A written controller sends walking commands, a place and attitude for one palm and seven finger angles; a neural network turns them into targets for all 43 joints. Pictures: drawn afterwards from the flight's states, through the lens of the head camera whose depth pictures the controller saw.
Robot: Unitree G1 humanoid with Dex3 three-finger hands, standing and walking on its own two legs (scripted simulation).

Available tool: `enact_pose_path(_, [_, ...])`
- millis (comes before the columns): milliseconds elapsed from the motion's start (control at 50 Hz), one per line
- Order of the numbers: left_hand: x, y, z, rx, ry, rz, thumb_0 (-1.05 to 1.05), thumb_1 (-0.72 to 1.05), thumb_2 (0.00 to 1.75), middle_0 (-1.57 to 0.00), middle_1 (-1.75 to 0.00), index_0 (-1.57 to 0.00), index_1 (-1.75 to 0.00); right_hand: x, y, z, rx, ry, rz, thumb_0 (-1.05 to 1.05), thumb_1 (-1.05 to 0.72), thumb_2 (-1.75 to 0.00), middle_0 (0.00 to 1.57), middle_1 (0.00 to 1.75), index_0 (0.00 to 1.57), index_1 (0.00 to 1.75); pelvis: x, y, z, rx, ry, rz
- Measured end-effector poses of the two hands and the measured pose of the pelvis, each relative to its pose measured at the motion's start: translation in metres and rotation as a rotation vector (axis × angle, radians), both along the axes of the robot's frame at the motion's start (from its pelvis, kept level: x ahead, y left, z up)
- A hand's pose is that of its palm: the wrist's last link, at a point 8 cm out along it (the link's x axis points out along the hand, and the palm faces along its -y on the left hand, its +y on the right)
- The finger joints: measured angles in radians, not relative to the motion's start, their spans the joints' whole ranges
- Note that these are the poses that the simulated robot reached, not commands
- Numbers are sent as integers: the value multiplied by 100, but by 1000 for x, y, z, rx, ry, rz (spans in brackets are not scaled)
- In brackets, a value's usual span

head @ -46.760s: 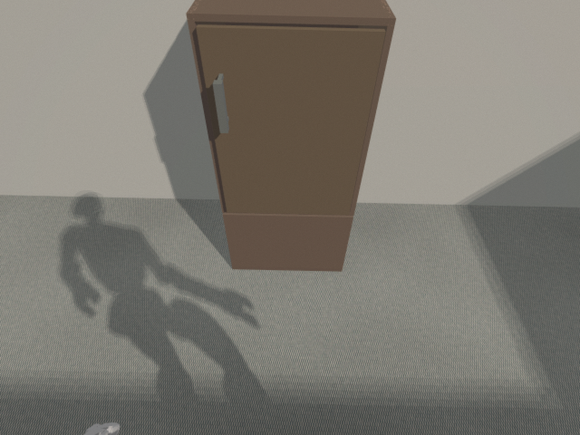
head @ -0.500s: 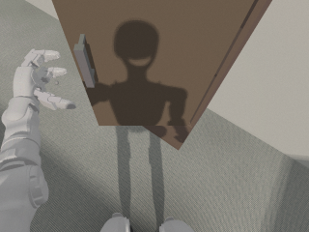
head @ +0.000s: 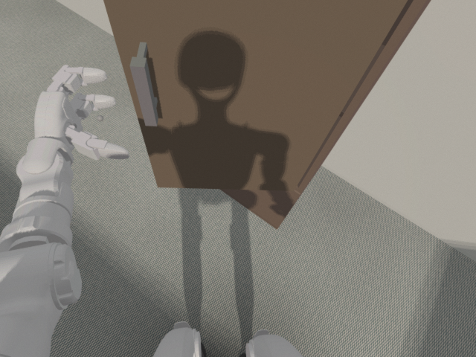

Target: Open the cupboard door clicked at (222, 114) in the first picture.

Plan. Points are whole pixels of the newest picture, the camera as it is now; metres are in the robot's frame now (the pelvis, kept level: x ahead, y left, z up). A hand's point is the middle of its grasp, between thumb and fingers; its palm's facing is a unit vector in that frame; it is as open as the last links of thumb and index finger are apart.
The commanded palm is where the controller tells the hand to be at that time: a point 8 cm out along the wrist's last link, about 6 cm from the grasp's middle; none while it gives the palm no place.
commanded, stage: slide the fingers in behind the handle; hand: left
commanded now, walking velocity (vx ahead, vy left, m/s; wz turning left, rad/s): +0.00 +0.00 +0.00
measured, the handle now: (147, 86) +0.55 +0.13 +0.09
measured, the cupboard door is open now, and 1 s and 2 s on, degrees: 37 38 39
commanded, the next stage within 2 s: close the thumb around the handle in 1.68 s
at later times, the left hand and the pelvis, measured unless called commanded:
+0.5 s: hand (126, 120) +0.48 +0.16 +0.08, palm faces -0.02 -1.00 -0.01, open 14.0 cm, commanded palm +0.46 +0.20 +0.08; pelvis -0.01 +0.00 +0.00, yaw +0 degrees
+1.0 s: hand (150, 119) +0.48 +0.12 +0.08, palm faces -0.02 -1.00 -0.02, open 14.0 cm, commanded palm +0.46 +0.17 +0.08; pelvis +0.00 -0.03 +0.00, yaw +1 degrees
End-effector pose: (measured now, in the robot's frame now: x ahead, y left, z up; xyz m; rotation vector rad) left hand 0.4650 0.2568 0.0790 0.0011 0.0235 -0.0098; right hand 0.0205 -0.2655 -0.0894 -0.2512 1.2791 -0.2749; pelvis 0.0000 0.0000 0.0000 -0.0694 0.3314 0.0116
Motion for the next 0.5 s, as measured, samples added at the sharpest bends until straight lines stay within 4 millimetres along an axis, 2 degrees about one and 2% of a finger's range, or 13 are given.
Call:
enact_pose_path(100, [-2,-2,8,-1,-18,-15,-1,-50,30,-30,-120,-30,-120,-15,6,-1,19,36,-22,0,-90,-90,21,30,21,30,1,3,2,0,-6,-5])
enact_pose_path(200, [-5,-8,3,-9,22,-28,-1,-50,30,-30,-120,-30,-120,-24,10,-1,29,49,-31,1,-90,-90,21,30,21,30,0,4,3,0,-14,-2])
enact_pose_path(500, [-4,-42,3,11,-22,-14,-1,-50,30,-30,-120,-30,-120,-18,5,-6,37,10,-12,1,-90,-90,21,30,21,30,-5,1,0,7,-14,-3])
